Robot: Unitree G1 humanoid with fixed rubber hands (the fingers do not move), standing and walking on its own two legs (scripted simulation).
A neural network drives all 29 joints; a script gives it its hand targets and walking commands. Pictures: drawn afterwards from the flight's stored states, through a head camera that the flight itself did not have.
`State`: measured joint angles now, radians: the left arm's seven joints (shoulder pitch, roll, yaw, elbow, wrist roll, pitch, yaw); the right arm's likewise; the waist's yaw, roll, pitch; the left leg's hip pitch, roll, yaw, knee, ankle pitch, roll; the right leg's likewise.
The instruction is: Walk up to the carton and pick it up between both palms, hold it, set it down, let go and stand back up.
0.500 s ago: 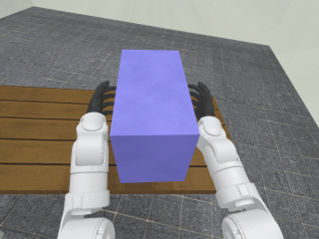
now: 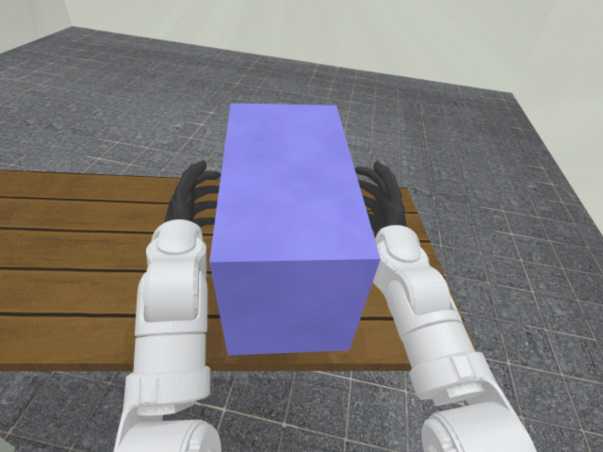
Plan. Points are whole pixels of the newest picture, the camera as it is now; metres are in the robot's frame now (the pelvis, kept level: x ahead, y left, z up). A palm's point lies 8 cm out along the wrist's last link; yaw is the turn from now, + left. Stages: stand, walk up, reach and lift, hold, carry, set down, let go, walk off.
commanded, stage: hold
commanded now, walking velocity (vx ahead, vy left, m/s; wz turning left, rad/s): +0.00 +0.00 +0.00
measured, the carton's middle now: (286, 219) +0.42 +0.01 +0.13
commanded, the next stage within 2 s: none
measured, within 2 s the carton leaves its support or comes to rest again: neither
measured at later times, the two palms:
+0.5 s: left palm (185, 218) +0.36 +0.13 +0.17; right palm (388, 217) +0.37 -0.12 +0.18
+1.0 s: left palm (187, 211) +0.36 +0.13 +0.19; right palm (396, 214) +0.36 -0.13 +0.19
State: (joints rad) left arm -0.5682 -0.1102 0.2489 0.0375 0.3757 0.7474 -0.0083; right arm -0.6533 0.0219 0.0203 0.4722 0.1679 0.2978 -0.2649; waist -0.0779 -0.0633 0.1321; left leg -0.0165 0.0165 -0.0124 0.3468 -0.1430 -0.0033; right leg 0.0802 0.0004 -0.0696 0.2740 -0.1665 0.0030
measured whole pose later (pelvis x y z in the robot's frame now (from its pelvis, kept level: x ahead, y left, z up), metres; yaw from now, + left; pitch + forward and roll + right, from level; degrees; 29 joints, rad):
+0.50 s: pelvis +0.00 +0.00 +0.00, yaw +0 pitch -11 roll -1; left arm -0.58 -0.11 0.26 0.06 0.39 0.74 -0.02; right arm -0.67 0.03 0.02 0.51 0.16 0.28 -0.26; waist -0.08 -0.07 0.12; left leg 0.00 0.02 -0.01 0.34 -0.15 -0.01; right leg 0.09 0.00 -0.07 0.28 -0.17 0.00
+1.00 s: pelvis +0.00 +0.00 +0.00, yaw +0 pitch -10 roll -1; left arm -0.56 -0.10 0.21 0.00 0.36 0.74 0.02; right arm -0.64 0.01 0.03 0.44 0.19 0.26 -0.27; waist -0.09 -0.07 0.09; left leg -0.03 0.02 -0.01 0.35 -0.15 -0.01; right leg 0.06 0.00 -0.07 0.28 -0.17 0.00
